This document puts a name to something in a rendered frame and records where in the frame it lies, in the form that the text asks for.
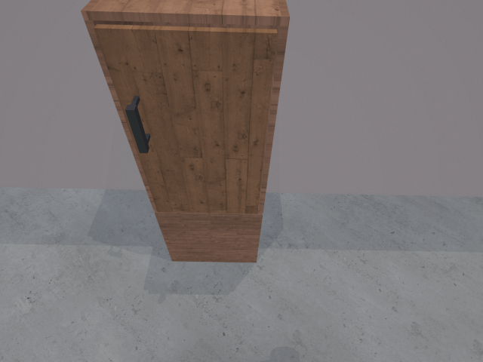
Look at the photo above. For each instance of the cupboard door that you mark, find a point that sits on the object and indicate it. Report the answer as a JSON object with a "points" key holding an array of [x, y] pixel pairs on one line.
{"points": [[204, 99]]}

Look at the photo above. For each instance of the handle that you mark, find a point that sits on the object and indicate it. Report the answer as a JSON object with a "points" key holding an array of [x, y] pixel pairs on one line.
{"points": [[133, 115]]}

